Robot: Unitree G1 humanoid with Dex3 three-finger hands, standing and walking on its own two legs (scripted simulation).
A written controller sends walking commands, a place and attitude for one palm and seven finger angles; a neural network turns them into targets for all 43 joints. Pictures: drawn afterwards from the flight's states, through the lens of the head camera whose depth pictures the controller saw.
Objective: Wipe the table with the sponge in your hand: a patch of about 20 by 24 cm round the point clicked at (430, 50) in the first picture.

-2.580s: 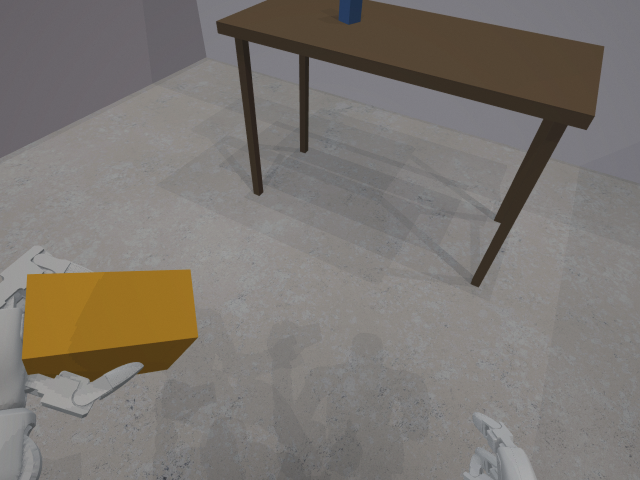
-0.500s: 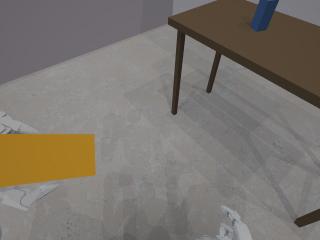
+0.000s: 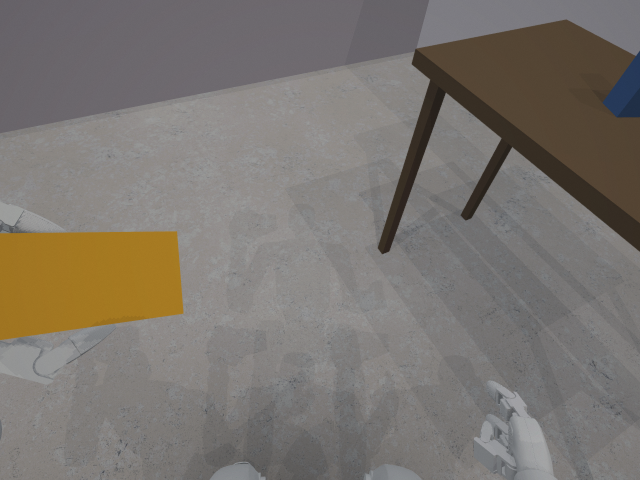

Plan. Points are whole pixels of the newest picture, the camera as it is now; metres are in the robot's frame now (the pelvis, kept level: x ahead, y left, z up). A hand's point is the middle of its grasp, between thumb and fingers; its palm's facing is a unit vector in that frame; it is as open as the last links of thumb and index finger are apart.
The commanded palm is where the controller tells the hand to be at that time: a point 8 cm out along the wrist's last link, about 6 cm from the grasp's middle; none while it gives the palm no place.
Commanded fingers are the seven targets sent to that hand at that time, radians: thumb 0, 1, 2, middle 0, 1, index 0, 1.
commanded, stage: walk to a spot facing it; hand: left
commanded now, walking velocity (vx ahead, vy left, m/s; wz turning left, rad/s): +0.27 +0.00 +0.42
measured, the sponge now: (105, 283) +0.25 +0.21 +0.18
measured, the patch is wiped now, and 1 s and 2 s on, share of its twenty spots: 0.00 0.00 0.00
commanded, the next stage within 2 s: turn to face it in 0.46 s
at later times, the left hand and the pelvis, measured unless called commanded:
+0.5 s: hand (58, 277) +0.24 +0.24 +0.19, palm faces +0.58 -0.69 -0.44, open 10.5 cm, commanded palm +0.17 +0.27 +0.20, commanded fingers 0.00 0.10 1.30 -1.20 -1.60 -1.20 -1.60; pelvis +0.09 -0.04 +0.02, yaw +16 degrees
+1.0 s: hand (99, 240) +0.29 +0.22 +0.19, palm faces +0.61 -0.66 -0.44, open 10.5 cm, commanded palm +0.22 +0.24 +0.20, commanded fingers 0.00 0.10 1.30 -1.20 -1.60 -1.20 -1.60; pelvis +0.13 -0.06 +0.01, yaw +13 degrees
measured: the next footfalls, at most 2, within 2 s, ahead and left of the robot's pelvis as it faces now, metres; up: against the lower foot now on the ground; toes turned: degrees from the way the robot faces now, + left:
right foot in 0.22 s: +0.15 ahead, -0.16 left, +0.00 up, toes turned -3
left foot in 0.58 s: +0.13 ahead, +0.11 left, +0.00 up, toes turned +27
